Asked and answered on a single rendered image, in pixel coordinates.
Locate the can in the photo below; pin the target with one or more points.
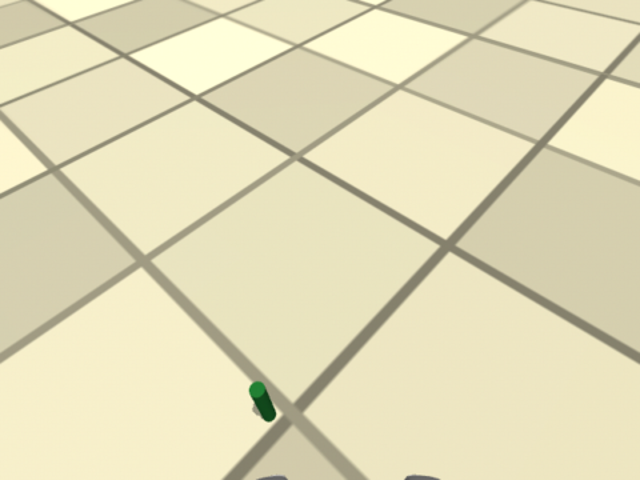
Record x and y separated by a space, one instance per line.
262 400

